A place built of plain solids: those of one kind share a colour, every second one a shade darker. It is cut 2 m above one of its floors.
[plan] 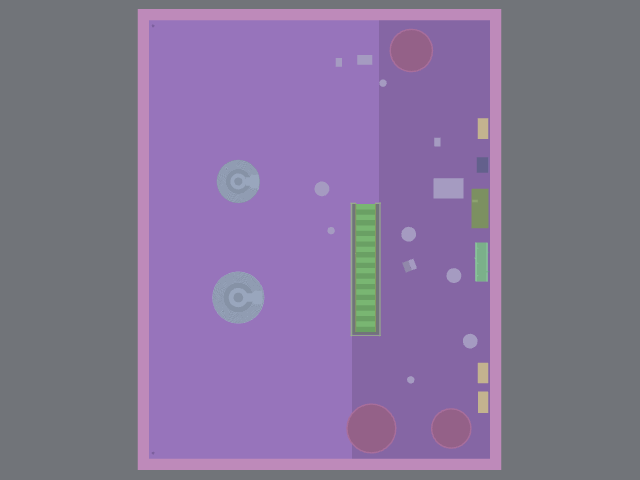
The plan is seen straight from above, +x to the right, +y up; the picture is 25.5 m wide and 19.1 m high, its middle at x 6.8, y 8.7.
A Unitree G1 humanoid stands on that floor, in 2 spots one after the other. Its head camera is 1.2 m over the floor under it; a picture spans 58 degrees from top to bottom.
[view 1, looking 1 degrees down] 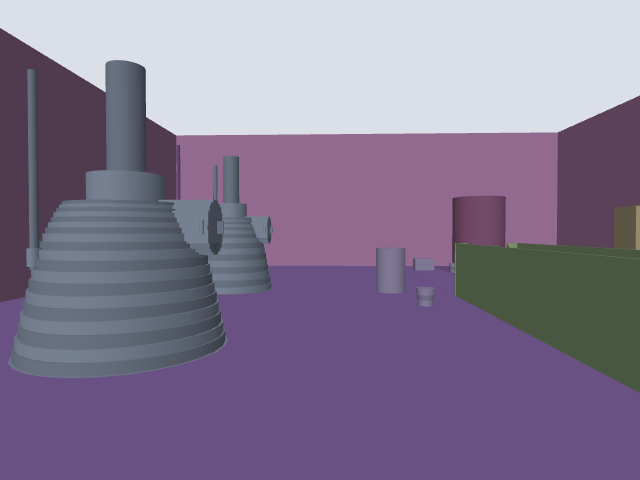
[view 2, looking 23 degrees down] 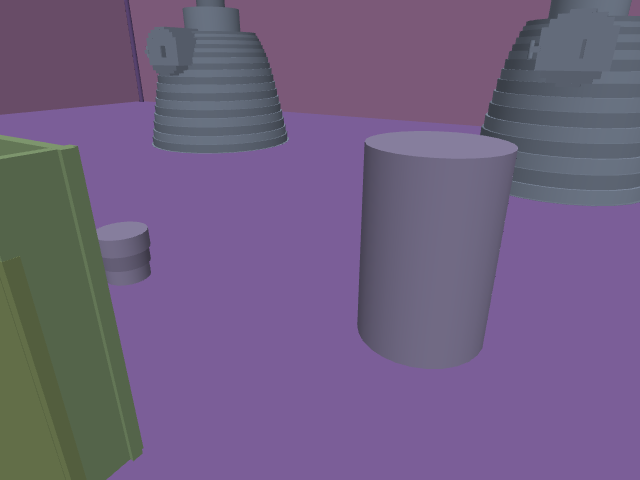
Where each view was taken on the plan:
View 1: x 5.75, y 1.90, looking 92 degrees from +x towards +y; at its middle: wall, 15.55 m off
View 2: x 8.62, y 11.23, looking -149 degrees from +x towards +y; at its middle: upper_floor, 3.07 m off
